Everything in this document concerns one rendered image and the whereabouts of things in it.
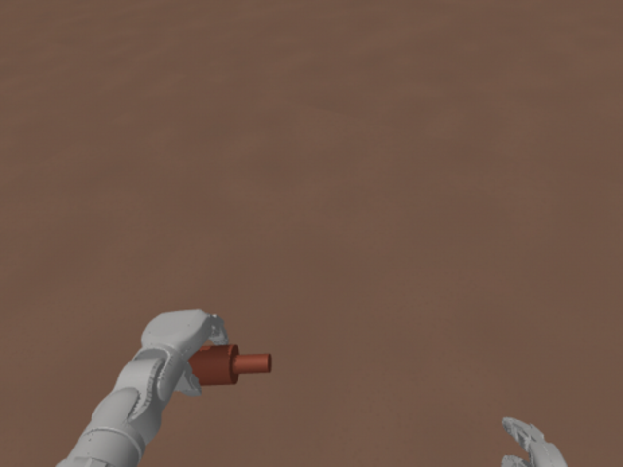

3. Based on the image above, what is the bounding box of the left robot hand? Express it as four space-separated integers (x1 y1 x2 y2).
141 309 229 396

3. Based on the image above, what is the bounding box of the bottle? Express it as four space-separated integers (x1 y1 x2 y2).
188 344 272 386

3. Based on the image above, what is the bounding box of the left robot arm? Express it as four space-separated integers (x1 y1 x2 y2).
55 343 184 467

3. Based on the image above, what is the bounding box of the right robot hand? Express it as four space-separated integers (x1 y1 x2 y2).
501 417 568 467

